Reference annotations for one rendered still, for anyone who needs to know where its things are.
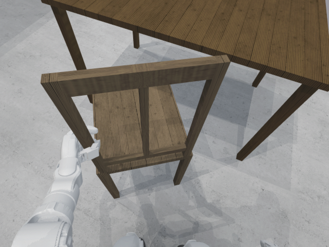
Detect robot left shin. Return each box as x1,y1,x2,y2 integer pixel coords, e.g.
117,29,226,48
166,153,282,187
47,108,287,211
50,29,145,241
126,232,139,238

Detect table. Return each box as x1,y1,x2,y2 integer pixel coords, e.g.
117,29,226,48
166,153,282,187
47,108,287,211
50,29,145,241
41,0,329,161

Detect left robot hand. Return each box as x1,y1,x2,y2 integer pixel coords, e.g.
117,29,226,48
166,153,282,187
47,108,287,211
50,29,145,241
60,125,100,163

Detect robot left thigh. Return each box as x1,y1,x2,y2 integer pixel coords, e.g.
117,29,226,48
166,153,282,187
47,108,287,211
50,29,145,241
113,236,143,247

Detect left robot forearm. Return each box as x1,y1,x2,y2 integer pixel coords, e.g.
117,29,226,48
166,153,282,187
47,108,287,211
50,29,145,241
10,157,83,247

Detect chair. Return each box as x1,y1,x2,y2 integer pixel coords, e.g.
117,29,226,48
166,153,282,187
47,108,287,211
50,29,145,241
41,55,231,199

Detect left robot upper arm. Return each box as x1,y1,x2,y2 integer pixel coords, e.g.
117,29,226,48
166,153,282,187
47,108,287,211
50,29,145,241
13,221,73,247

